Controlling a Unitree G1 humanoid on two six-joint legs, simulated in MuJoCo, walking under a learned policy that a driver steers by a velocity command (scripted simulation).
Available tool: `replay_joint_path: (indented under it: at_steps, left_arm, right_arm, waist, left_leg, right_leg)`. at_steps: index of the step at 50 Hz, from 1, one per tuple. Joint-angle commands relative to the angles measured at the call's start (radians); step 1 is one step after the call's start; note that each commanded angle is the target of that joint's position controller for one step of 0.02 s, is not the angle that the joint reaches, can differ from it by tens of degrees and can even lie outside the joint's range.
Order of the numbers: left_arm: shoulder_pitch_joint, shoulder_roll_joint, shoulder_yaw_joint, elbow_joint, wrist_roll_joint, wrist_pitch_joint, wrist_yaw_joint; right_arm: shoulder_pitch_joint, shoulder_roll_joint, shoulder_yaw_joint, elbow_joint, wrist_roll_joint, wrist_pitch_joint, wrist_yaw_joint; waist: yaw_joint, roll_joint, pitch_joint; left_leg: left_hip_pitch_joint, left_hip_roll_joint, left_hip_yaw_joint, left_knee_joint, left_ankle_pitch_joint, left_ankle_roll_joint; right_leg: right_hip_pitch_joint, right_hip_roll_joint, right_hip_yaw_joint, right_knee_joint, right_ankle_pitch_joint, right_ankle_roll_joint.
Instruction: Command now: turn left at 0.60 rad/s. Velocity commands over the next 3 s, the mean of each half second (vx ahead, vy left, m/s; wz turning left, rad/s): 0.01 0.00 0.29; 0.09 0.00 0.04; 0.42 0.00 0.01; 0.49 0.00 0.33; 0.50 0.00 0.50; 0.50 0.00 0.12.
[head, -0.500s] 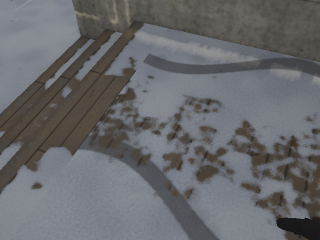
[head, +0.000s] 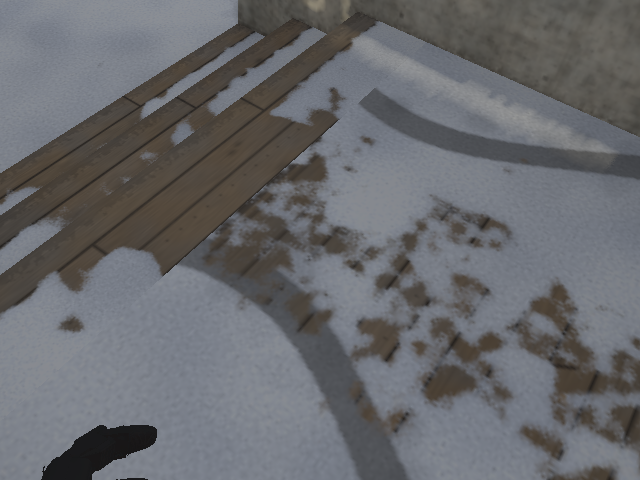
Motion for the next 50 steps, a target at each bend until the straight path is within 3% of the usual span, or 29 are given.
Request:
replay_joint_path:
  at_steps: [1, 4, 6, 7, 8, 9, 10, 11, 13, 15, 17, 20, 23, 25, 26, 27, 28, 29, 32, 38, 39, 41, 42, 44, 45, 46, 47, 48, 50]
  left_arm:
    - [-0.007, 0.078, 0.028, -0.069, -0.009, -0.015, -0.014]
    - [0.023, 0.088, 0.033, -0.043, -0.016, -0.030, -0.040]
    - [0.103, 0.082, 0.043, -0.001, -0.019, -0.037, -0.047]
    - [0.147, 0.099, 0.045, 0.019, -0.003, -0.038, -0.044]
    - [0.240, 0.188, 0.057, 0.027, 0.023, -0.034, -0.046]
    - [0.270, 0.210, 0.073, 0.046, 0.031, -0.043, -0.058]
    - [0.229, 0.177, 0.061, 0.040, 0.033, -0.055, -0.064]
    - [0.143, 0.158, 0.054, 0.030, 0.024, -0.056, -0.061]
    - [0.035, 0.097, 0.026, 0.030, 0.004, -0.053, -0.048]
    - [0.020, 0.067, 0.009, 0.058, 0.003, -0.053, -0.045]
    - [0.055, 0.064, 0.006, 0.082, -0.004, -0.057, -0.045]
    - [0.154, 0.107, 0.017, 0.118, -0.011, -0.066, -0.034]
    - [0.198, 0.129, 0.019, 0.137, -0.013, -0.069, -0.032]
    - [0.228, 0.123, 0.015, 0.157, -0.017, -0.076, -0.037]
    - [0.232, 0.110, 0.011, 0.159, -0.010, -0.085, -0.045]
    - [0.300, 0.126, 0.019, 0.166, -0.011, -0.091, -0.050]
    - [0.252, 0.141, 0.021, 0.171, -0.008, -0.093, -0.052]
    - [0.234, 0.127, 0.021, 0.168, -0.012, -0.088, -0.053]
    - [0.230, 0.097, 0.019, 0.178, -0.011, -0.067, -0.051]
    - [0.229, 0.089, 0.027, 0.204, -0.013, -0.054, -0.046]
    - [0.235, 0.084, 0.028, 0.212, -0.014, -0.051, -0.042]
    - [0.230, 0.099, 0.036, 0.222, -0.026, -0.044, -0.033]
    - [0.232, 0.116, 0.042, 0.220, -0.034, -0.043, -0.028]
    - [0.282, 0.167, 0.055, 0.229, -0.050, -0.064, -0.021]
    - [0.292, 0.185, 0.058, 0.235, -0.056, -0.079, -0.019]
    - [0.292, 0.189, 0.060, 0.238, -0.053, -0.090, -0.018]
    - [0.298, 0.197, 0.063, 0.243, -0.040, -0.090, -0.019]
    - [0.290, 0.195, 0.067, 0.238, -0.042, -0.092, -0.023]
    - [0.226, 0.186, 0.066, 0.219, -0.057, -0.083, -0.027]
  right_arm:
    - [-0.035, -0.181, -0.056, -0.094, 0.001, -0.008, -0.004]
    - [-0.030, -0.170, -0.056, -0.114, 0.000, -0.005, 0.009]
    - [-0.024, -0.129, -0.045, -0.108, 0.010, -0.011, 0.007]
    - [0.047, -0.061, -0.029, -0.083, 0.001, -0.022, 0.012]
    - [0.114, -0.012, -0.019, -0.094, -0.024, -0.036, 0.013]
    - [0.012, -0.094, -0.056, -0.136, 0.012, -0.065, 0.005]
    - [-0.065, -0.171, -0.084, -0.124, 0.007, -0.072, -0.008]
    - [-0.060, -0.188, -0.097, -0.098, 0.003, -0.064, -0.017]
    - [0.027, -0.147, -0.094, -0.035, -0.008, -0.043, -0.013]
    - [0.076, -0.091, -0.082, 0.001, -0.006, -0.041, 0.008]
    - [0.037, -0.051, -0.065, 0.006, -0.003, -0.044, 0.024]
    - [-0.090, -0.041, -0.052, -0.026, -0.004, -0.060, 0.036]
    - [-0.077, -0.064, -0.059, -0.006, 0.001, -0.078, 0.039]
    - [-0.035, -0.069, -0.057, 0.019, -0.012, -0.085, 0.037]
    - [0.001, -0.093, -0.061, 0.028, -0.013, -0.087, 0.033]
    - [-0.002, -0.140, -0.076, 0.065, 0.000, -0.087, 0.035]
    - [0.005, -0.089, -0.071, 0.067, 0.009, -0.084, 0.036]
    - [0.009, -0.063, -0.062, 0.082, 0.003, -0.083, 0.037]
    - [-0.010, -0.058, -0.062, 0.106, 0.002, -0.080, 0.033]
    - [-0.017, -0.063, -0.063, 0.161, 0.004, -0.082, 0.024]
    - [-0.010, -0.055, -0.062, 0.175, 0.005, -0.083, 0.021]
    - [-0.012, -0.048, -0.061, 0.192, 0.012, -0.084, 0.019]
    - [-0.016, -0.040, -0.059, 0.191, 0.017, -0.090, 0.019]
    - [-0.088, -0.039, -0.056, 0.154, 0.033, -0.120, 0.025]
    - [-0.151, -0.035, -0.049, 0.126, 0.036, -0.141, 0.028]
    - [-0.173, -0.038, -0.048, 0.118, 0.034, -0.159, 0.033]
    - [-0.147, -0.031, -0.047, 0.131, 0.028, -0.171, 0.045]
    - [-0.117, -0.052, -0.053, 0.146, 0.029, -0.178, 0.059]
    - [0.007, -0.043, -0.059, 0.209, 0.031, -0.183, 0.075]
  waist:
    - [0.013, 0.270, -0.101]
    - [0.016, 0.298, -0.104]
    - [0.074, 0.279, -0.098]
    - [0.076, 0.182, -0.101]
    - [0.054, -0.117, -0.154]
    - [0.093, -0.225, -0.094]
    - [0.099, -0.149, -0.006]
    - [0.059, -0.115, 0.019]
    - [0.000, -0.130, 0.004]
    - [-0.029, -0.122, -0.018]
    - [-0.002, -0.116, -0.013]
    - [0.070, -0.128, 0.028]
    - [0.071, -0.095, 0.025]
    - [0.053, -0.050, -0.009]
    - [0.048, -0.021, -0.052]
    - [0.101, 0.077, -0.088]
    - [0.052, 0.064, -0.106]
    - [0.056, 0.073, -0.113]
    - [0.061, 0.094, -0.084]
    - [0.061, 0.080, -0.036]
    - [0.062, 0.073, -0.052]
    - [0.064, 0.036, -0.016]
    - [0.069, -0.008, 0.023]
    - [0.094, -0.082, 0.145]
    - [0.104, -0.086, 0.201]
    - [0.105, -0.077, 0.215]
    - [0.092, -0.086, 0.183]
    - [0.082, -0.083, 0.147]
    - [0.011, -0.047, 0.077]
  left_leg:
    - [0.111, 0.231, -0.329, -0.220, -0.148, 0.207]
    - [0.064, 0.222, -0.320, -0.204, -0.084, 0.192]
    - [-0.008, 0.182, -0.314, -0.165, -0.097, 0.139]
    - [-0.086, 0.094, -0.220, -0.016, -0.197, 0.080]
    - [-0.315, -0.059, -0.090, 0.251, -0.447, -0.003]
    - [-0.474, -0.068, -0.106, 0.321, -0.516, -0.057]
    - [-0.495, -0.029, -0.104, 0.441, -0.434, -0.083]
    - [-0.436, -0.012, -0.087, 0.459, -0.331, -0.083]
    - [-0.245, 0.019, -0.012, 0.489, -0.161, -0.098]
    - [-0.087, 0.061, 0.099, 0.439, -0.051, -0.111]
    - [0.019, 0.108, 0.152, 0.281, -0.006, -0.116]
    - [0.057, 0.134, 0.161, 0.049, -0.055, -0.104]
    - [0.132, 0.132, 0.169, -0.143, -0.085, -0.081]
    - [0.254, 0.165, 0.131, -0.229, 0.072, -0.065]
    - [0.335, 0.216, 0.090, -0.210, 0.210, -0.054]
    - [0.362, 0.203, 0.089, -0.118, 0.248, -0.029]
    - [0.343, 0.200, 0.091, -0.141, 0.235, -0.023]
    - [0.342, 0.200, 0.091, -0.146, 0.232, -0.028]
    - [0.336, 0.196, 0.093, -0.151, 0.238, -0.036]
    - [0.314, 0.195, 0.095, -0.151, 0.252, -0.034]
    - [0.316, 0.184, 0.108, -0.148, 0.185, -0.032]
    - [0.264, 0.130, 0.165, -0.098, -0.078, -0.023]
    - [0.201, 0.100, 0.197, -0.052, -0.214, -0.016]
    - [0.000, 0.109, 0.233, 0.049, -0.257, -0.002]
    - [-0.075, 0.138, 0.230, 0.052, -0.243, 0.007]
    - [-0.112, 0.158, 0.222, 0.048, -0.244, 0.016]
    - [-0.115, 0.165, 0.221, 0.055, -0.262, 0.026]
    - [-0.081, 0.171, 0.223, 0.032, -0.253, 0.040]
    - [0.181, 0.128, 0.279, -0.077, -0.120, 0.050]
  right_leg:
    - [0.106, 0.016, -0.012, -0.145, -0.038, -0.020]
    - [0.319, 0.027, -0.055, -0.310, -0.111, -0.061]
    - [0.546, 0.001, -0.076, -0.575, 0.018, -0.099]
    - [0.680, -0.070, -0.018, -0.667, 0.041, -0.123]
    - [0.854, -0.310, 0.249, -0.638, 0.198, -0.234]
    - [0.780, -0.405, 0.525, -0.758, 0.040, -0.342]
    - [0.710, -0.362, 0.482, -0.769, -0.131, -0.346]
    - [0.611, -0.298, 0.366, -0.774, -0.194, -0.305]
    - [0.455, -0.202, 0.202, -0.803, -0.161, -0.262]
    - [0.367, -0.136, 0.083, -0.825, -0.118, -0.252]
    - [0.348, -0.110, 0.039, -0.840, -0.116, -0.253]
    - [0.430, -0.151, 0.092, -0.859, -0.149, -0.282]
    - [0.502, -0.180, 0.146, -0.833, -0.117, -0.292]
    - [0.516, -0.170, 0.139, -0.797, 0.079, -0.260]
    - [0.518, -0.157, 0.113, -0.770, 0.200, -0.238]
    - [0.523, -0.119, 0.060, -0.784, 0.312, -0.203]
    - [0.571, -0.095, 0.018, -0.746, 0.307, -0.190]
    - [0.579, -0.083, -0.005, -0.738, 0.303, -0.190]
    - [0.570, -0.065, -0.031, -0.729, 0.289, -0.200]
    - [0.570, -0.051, -0.053, -0.715, 0.254, -0.196]
    - [0.580, -0.042, -0.061, -0.715, 0.174, -0.197]
    - [0.546, -0.033, -0.045, -0.730, -0.159, -0.226]
    - [0.523, -0.058, 0.010, -0.763, -0.354, -0.259]
    - [0.543, -0.213, 0.237, -0.889, -0.559, -0.356]
    - [0.550, -0.283, 0.329, -0.930, -0.538, -0.396]
    - [0.579, -0.307, 0.346, -0.930, -0.444, -0.410]
    - [0.617, -0.310, 0.326, -0.899, -0.330, -0.412]
    - [0.636, -0.299, 0.277, -0.880, -0.252, -0.397]
    - [0.510, -0.223, 0.129, -0.811, -0.150, -0.339]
